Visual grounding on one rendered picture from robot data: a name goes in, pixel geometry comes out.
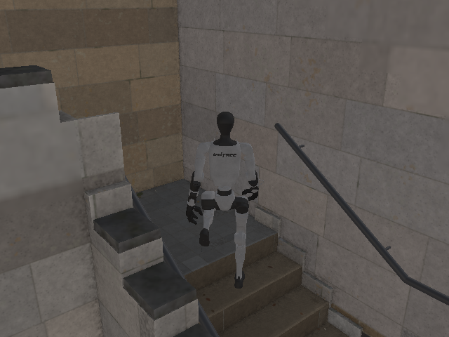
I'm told stairs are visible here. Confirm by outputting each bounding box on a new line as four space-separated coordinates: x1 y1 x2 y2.
185 233 349 337

